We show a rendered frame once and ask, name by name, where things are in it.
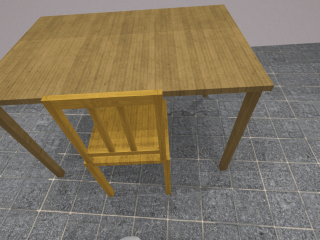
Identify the table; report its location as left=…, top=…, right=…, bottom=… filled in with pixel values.
left=0, top=4, right=274, bottom=178

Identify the chair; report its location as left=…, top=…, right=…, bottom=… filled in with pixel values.
left=41, top=89, right=171, bottom=197

